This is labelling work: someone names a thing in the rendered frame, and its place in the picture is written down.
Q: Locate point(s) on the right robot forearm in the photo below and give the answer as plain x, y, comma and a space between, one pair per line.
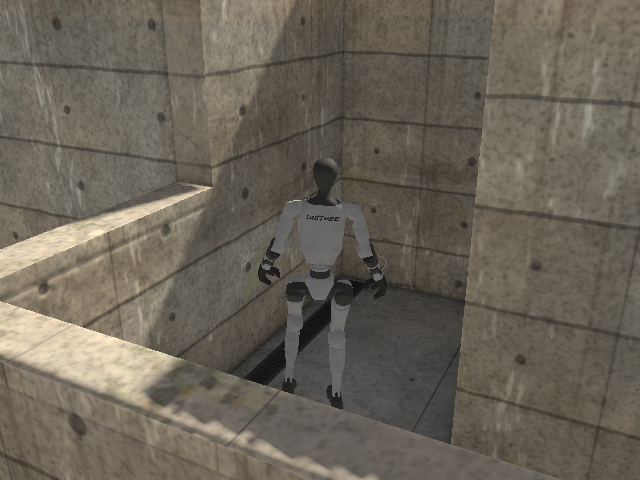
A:
373, 265

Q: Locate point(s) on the left robot foot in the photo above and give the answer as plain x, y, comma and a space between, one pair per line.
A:
288, 386

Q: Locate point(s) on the robot left upper arm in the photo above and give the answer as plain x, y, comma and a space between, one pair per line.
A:
291, 209

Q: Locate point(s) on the robot right upper arm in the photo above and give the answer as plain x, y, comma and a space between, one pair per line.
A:
354, 212

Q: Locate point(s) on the robot left hand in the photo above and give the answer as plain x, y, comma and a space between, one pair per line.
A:
262, 272

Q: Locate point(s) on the robot right thigh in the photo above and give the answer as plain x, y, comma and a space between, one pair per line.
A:
340, 304

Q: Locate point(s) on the robot right hand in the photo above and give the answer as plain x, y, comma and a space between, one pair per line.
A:
382, 284

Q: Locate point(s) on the left robot forearm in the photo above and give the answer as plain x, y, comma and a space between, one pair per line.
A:
270, 257

